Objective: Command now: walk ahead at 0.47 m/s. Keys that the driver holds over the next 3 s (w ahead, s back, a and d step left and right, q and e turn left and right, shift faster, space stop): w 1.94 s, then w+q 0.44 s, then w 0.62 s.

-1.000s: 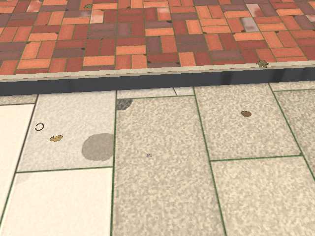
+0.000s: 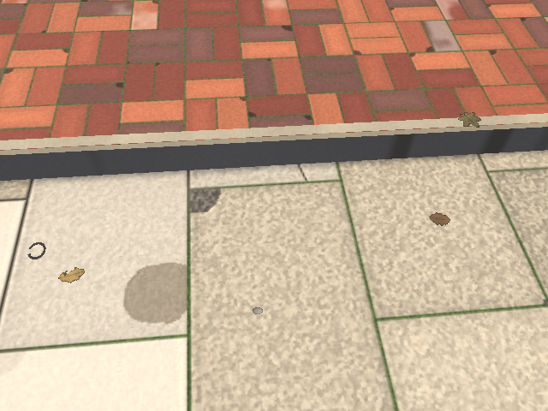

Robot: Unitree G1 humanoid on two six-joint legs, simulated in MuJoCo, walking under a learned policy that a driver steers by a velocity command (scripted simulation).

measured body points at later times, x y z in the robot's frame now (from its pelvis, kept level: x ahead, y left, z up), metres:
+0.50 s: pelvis +0.29 -0.01 +0.01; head +0.32 -0.01 +0.46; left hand +0.19 +0.21 -0.13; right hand +0.45 -0.22 -0.12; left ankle +0.46 +0.12 -0.69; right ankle +0.18 -0.06 -0.73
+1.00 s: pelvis +0.57 +0.03 +0.01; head +0.59 +0.04 +0.46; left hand +0.71 +0.26 -0.12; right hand +0.49 -0.20 -0.13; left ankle +0.50 +0.09 -0.73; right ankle +0.72 -0.12 -0.68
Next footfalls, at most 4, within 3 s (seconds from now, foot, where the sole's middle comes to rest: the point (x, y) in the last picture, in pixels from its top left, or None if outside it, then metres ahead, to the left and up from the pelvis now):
0.08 right None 0.22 -0.07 -0.77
0.62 left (228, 378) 0.54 0.09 -0.77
1.18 right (291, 267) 0.84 -0.09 -0.77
1.72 left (228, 198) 1.09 0.09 -0.77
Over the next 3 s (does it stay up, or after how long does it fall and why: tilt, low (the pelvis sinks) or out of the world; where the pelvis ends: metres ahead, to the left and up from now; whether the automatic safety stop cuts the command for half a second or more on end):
stays up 1.62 0.09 0.13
